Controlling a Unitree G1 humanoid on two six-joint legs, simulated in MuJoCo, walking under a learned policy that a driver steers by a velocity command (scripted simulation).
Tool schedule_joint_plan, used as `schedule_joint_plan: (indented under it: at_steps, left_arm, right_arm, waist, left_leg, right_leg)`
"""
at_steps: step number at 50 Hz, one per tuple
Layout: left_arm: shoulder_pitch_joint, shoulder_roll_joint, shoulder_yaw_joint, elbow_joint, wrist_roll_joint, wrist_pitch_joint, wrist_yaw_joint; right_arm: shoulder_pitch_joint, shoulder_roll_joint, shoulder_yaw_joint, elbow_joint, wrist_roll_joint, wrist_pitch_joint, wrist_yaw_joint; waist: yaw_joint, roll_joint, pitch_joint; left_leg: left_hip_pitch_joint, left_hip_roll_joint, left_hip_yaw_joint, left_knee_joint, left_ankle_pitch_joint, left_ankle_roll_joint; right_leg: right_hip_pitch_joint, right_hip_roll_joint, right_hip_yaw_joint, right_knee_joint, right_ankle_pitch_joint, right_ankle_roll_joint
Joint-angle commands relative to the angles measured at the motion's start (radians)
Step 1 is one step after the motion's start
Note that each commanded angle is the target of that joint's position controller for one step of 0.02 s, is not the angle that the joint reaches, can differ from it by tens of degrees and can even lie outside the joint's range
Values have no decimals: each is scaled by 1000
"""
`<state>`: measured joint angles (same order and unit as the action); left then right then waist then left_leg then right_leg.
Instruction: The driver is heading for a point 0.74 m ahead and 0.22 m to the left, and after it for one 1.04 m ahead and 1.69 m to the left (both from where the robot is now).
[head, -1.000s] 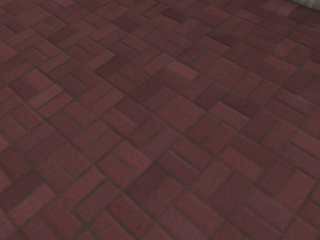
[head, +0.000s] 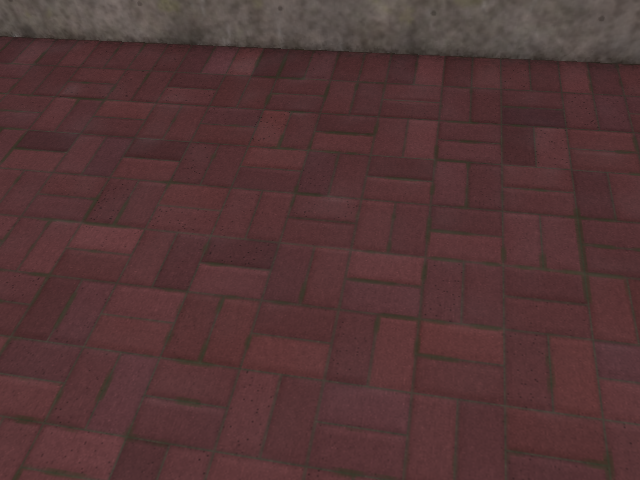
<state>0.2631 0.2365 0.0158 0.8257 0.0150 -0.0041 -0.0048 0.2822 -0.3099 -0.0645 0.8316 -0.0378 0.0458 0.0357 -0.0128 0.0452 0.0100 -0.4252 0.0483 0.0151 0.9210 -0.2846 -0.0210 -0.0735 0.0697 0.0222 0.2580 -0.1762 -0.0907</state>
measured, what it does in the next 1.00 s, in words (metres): walks ahead: left foot, then right foot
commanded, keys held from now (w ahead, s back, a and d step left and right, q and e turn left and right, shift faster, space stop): w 0.88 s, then w+q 0.12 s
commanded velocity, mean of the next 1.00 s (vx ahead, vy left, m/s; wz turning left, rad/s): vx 0.45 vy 0.00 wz -0.02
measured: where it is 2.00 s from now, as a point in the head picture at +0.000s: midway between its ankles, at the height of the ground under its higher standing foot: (292, 306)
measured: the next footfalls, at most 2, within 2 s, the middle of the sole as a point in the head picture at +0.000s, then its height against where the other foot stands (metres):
left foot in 0.34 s outside the picture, level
right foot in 0.86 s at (362, 465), level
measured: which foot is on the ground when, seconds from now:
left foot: up 0.00-0.32, down 0.34-0.88, up 0.90-1.00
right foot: down 0.00-0.34, up 0.36-0.84, down 0.86-1.00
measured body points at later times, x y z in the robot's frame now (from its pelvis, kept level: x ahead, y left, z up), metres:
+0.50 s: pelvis +0.19 +0.08 -0.01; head +0.20 +0.10 +0.44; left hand +0.22 +0.35 -0.15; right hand +0.26 -0.19 -0.12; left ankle +0.19 +0.15 -0.75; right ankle +0.13 -0.06 -0.67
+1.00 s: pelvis +0.47 +0.05 -0.02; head +0.50 +0.04 +0.43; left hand +0.56 +0.31 -0.14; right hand +0.49 -0.21 -0.16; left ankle +0.36 +0.17 -0.66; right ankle +0.52 -0.01 -0.75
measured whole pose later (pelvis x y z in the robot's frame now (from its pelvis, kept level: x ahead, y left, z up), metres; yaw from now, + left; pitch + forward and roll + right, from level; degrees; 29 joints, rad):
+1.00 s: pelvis +0.47 +0.05 -0.02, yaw +2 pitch -1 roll +0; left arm 0.18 0.24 0.04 0.91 0.02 -0.07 -0.01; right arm 0.34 -0.24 -0.03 0.95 -0.02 -0.06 0.01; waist -0.02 0.02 0.07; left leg -0.35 0.01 -0.01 1.16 -0.33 0.09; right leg -0.28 0.06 -0.12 0.45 -0.17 -0.10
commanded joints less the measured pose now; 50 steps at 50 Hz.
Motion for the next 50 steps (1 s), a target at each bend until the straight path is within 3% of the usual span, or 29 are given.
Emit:
schedule_joint_plan:
  at_steps: [1,7,12,14,16,17,18,19,20,21,22,23,27,33,37,40,42,43,44,45,46,47,48,50]
  left_arm:
    - [63,175,45,-7,1,-31,6]
    - [132,174,49,40,2,-55,5]
    - [163,184,54,72,7,-70,2]
    - [144,195,56,77,5,-72,1]
    - [124,192,53,83,0,-73,0]
    - [115,160,41,72,1,-77,-2]
    - [138,66,17,28,-11,-81,-3]
    - [146,142,38,43,16,-74,0]
    - [131,152,44,48,19,-70,-7]
    - [104,139,40,51,16,-71,-19]
    - [94,122,38,54,13,-66,-24]
    - [98,115,35,62,21,-56,-28]
    - [32,93,30,52,25,-35,-40]
    - [-219,54,9,-29,21,-35,-44]
    - [-320,52,0,-64,15,-41,-40]
    - [-257,79,11,-51,14,-50,-27]
    - [-32,118,33,23,14,-62,-9]
    - [125,156,50,66,31,-70,3]
    - [238,258,78,77,56,-70,16]
    - [196,250,81,75,26,-57,3]
    - [79,201,73,59,-1,-54,-2]
    - [3,131,56,46,-2,-61,-4]
    - [-29,91,45,51,4,-71,-3]
    - [-22,60,34,77,6,-90,5]
  right_arm:
    - [-97,-71,-18,-74,-1,-34,2]
    - [-178,-42,-7,-99,4,-58,2]
    - [-239,-35,2,-139,10,-74,2]
    - [-199,-37,1,-140,11,-81,-2]
    - [-24,-55,-14,-81,6,-94,-20]
    - [139,-119,-35,-38,-6,-107,-36]
    - [264,-242,-58,-26,-17,-113,-42]
    - [225,-206,-47,-14,7,-105,-34]
    - [112,-144,-31,-39,18,-101,-26]
    - [40,-87,-16,-53,21,-106,-19]
    - [9,-60,-6,-55,20,-112,-18]
    - [6,-41,2,-47,21,-121,-20]
    - [93,-45,3,11,32,-143,-21]
    - [184,-25,16,77,32,-141,-26]
    - [225,-42,16,116,26,-141,-38]
    - [191,-59,14,129,20,-137,-47]
    - [167,-77,9,133,13,-127,-49]
    - [164,-70,14,125,21,-125,-47]
    - [227,14,34,87,48,-127,-36]
    - [279,-2,22,106,49,-123,-37]
    - [192,-54,7,91,33,-118,-43]
    - [133,-37,11,81,31,-124,-37]
    - [117,-14,13,85,31,-119,-34]
    - [142,11,15,99,6,-91,-19]
  waist:
    - [49,-140,73]
    - [72,-124,94]
    - [74,-130,115]
    - [41,-133,104]
    - [-47,-75,36]
    - [-117,28,-67]
    - [-130,257,-164]
    - [-79,161,-111]
    - [-23,56,-8]
    - [-1,8,36]
    - [19,14,49]
    - [30,36,48]
    - [32,24,43]
    - [-13,21,88]
    - [-31,28,102]
    - [18,38,65]
    - [112,35,-62]
    - [174,9,-152]
    - [158,-170,-287]
    - [115,-240,-346]
    - [79,-118,-174]
    - [60,-77,-55]
    - [30,-60,11]
    - [-10,-94,38]
  left_leg:
    - [-239,16,-9,-48,26,-2]
    - [-232,23,1,-177,60,6]
    - [-131,12,17,-292,54,40]
    - [0,-10,39,-346,51,64]
    - [302,-68,68,-448,73,88]
    - [509,39,-70,-511,-33,123]
    - [693,322,-529,-673,-293,208]
    - [596,358,-730,-757,-352,242]
    - [496,326,-584,-738,-364,232]
    - [409,271,-465,-752,-248,217]
    - [366,220,-366,-770,-131,195]
    - [344,185,-295,-782,-14,182]
    - [370,147,-160,-786,347,197]
    - [401,102,-59,-790,548,193]
    - [472,137,-53,-783,634,191]
    - [548,165,-41,-672,901,177]
    - [552,142,-17,-397,1044,153]
    - [401,112,3,-173,848,141]
    - [98,-6,62,192,368,105]
    - [-107,-140,-33,422,-234,104]
    - [-177,-60,-95,434,-150,119]
    - [-167,-20,-89,379,-73,122]
    - [-130,14,-85,314,-34,123]
    - [-50,37,-85,251,2,105]
  right_leg:
    - [105,-284,290,-185,-259,-134]
    - [77,-299,269,-187,-222,-163]
    - [27,-304,234,-144,-122,-151]
    - [-23,-305,212,-97,-7,-128]
    - [-124,-239,134,107,225,-81]
    - [-222,-160,48,379,239,-44]
    - [-481,-9,-60,734,-167,12]
    - [-581,3,43,882,-318,-3]
    - [-603,-72,71,921,-234,-19]
    - [-579,-110,57,894,-155,-16]
    - [-550,-137,39,854,-111,-7]
    - [-524,-152,26,833,-82,7]
    - [-577,-162,-23,820,3,46]
    - [-620,-143,-91,540,149,76]
    - [-544,-107,-115,353,181,42]
    - [-426,-61,-119,296,92,-12]
    - [-178,-6,-130,233,45,-57]
    - [68,-86,-53,210,50,-92]
    - [345,-373,341,188,-85,-181]
    - [401,-501,700,48,-94,-262]
    - [253,-455,544,21,-150,-223]
    - [96,-418,407,-28,-123,-193]
    - [-12,-370,302,-72,-76,-148]
    - [-117,-312,161,-115,24,-95]
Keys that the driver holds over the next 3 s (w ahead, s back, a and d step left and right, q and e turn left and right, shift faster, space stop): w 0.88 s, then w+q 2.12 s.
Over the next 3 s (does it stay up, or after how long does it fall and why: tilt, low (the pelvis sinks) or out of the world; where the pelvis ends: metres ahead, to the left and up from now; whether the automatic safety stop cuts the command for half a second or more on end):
stays up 1.35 0.58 -0.03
